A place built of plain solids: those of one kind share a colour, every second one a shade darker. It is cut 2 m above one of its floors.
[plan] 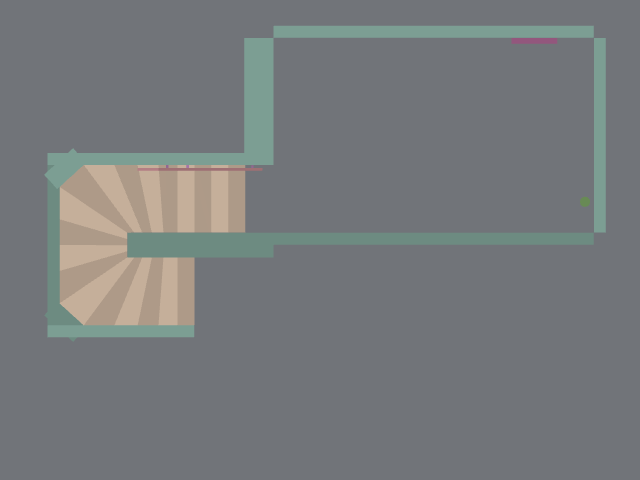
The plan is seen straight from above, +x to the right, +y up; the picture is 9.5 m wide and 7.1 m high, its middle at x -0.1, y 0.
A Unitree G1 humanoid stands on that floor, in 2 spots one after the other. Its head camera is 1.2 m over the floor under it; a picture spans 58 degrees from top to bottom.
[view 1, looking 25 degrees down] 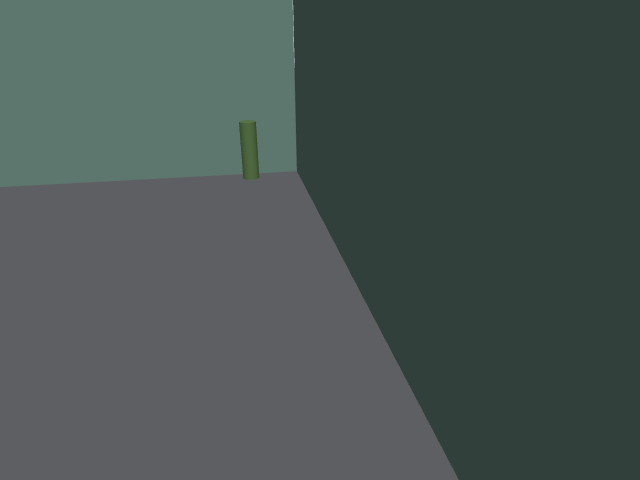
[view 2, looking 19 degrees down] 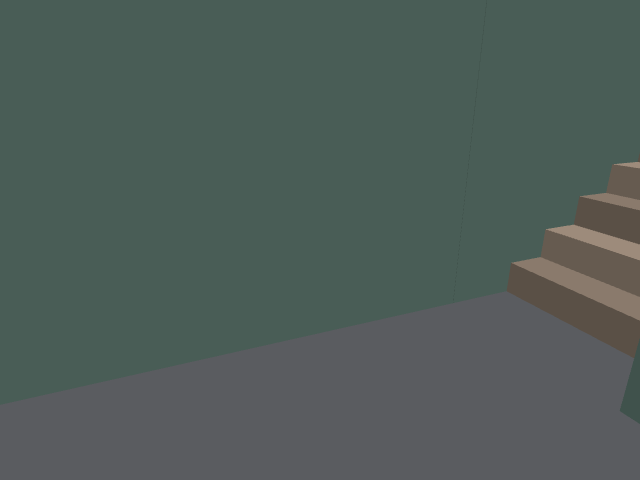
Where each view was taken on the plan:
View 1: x -0.21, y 0.68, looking -11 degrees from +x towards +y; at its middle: ground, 2.84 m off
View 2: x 0.85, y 1.94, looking -113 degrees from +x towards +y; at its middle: wall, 2.10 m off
